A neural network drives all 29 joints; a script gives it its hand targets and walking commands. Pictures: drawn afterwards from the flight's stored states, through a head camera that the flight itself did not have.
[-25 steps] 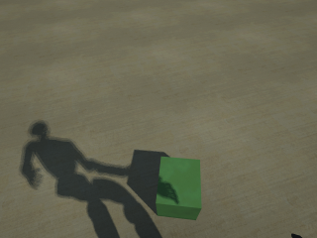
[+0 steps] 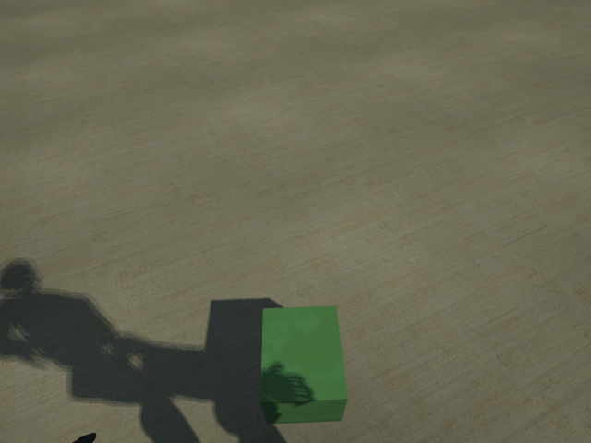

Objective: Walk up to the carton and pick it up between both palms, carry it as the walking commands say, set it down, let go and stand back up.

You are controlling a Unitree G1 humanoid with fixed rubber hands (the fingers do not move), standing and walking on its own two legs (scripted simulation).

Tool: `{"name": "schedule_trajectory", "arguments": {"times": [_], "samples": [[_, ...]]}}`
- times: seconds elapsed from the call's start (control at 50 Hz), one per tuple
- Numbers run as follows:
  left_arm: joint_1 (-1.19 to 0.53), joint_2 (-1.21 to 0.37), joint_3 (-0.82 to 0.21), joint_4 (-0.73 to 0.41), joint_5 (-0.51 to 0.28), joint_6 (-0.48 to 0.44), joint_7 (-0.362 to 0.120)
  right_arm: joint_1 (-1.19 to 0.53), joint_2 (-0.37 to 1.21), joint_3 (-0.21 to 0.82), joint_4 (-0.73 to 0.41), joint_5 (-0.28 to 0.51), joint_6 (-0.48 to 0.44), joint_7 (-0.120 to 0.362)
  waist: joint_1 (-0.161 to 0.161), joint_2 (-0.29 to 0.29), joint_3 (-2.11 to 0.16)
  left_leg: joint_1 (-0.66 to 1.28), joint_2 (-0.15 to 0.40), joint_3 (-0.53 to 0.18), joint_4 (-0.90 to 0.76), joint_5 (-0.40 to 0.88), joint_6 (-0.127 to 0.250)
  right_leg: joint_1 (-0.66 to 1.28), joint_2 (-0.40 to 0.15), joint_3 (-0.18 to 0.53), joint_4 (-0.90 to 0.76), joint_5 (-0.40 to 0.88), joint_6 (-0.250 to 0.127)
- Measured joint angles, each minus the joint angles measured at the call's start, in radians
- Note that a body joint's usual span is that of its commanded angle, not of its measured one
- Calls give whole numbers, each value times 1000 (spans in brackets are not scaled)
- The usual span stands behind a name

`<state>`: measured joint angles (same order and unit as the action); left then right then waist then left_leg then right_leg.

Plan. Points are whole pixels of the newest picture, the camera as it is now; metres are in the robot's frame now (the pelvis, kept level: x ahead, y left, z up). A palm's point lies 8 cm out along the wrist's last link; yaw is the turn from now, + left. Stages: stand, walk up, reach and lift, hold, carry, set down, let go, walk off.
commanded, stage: walk up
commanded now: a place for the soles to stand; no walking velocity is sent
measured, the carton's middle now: (301, 364) +0.46 +0.01 -0.64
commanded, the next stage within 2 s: reach and lift in 1.90 s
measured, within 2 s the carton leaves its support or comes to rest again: neither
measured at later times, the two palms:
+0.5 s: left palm out of the picture +0.13 +0.31 -0.07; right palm out of the picture +0.15 -0.32 -0.08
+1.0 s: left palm out of the picture +0.12 +0.34 -0.07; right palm out of the picture +0.10 -0.30 -0.09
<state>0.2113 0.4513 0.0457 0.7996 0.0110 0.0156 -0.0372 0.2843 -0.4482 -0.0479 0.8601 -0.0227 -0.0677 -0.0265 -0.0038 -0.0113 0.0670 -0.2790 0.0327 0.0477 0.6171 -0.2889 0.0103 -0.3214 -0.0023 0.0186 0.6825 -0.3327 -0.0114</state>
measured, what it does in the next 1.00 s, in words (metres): stands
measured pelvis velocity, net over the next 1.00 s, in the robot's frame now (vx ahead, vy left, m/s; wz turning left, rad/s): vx -0.01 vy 0.01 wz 0.01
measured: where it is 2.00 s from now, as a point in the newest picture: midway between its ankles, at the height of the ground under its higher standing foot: outside the picture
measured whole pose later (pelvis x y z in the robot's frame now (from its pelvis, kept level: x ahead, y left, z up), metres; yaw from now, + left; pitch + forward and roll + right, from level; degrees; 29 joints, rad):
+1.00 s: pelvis -0.01 +0.01 +0.02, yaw +0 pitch -3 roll +0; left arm 0.03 0.43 0.01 1.04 0.01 -0.02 0.01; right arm 0.04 -0.41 -0.05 1.07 -0.01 0.03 0.02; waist -0.02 0.02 0.10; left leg -0.17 0.01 0.05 0.40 -0.19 0.00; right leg -0.19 -0.02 0.02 0.43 -0.20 0.02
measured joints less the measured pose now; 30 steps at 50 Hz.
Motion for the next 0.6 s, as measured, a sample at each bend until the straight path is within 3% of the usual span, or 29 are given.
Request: {"name": "schedule_trajectory", "arguments": {"times": [0.14,0.36,0.6], "samples": [[-51,-32,-19,78,-7,-21,7,-79,28,23,43,16,16,13,-7,2,-8,32,16,-18,-22,-35,-45,55,14,-19,-65,4,-11],[-137,-41,-35,162,-19,-28,29,-222,37,32,134,23,26,11,8,21,-5,115,12,-16,-146,17,-43,132,12,-20,-174,47,-10],[-144,-52,-37,241,-9,-28,24,-236,43,33,207,9,39,21,5,27,-13,160,16,-8,-252,77,-42,180,17,-13,-291,115,-6]]}}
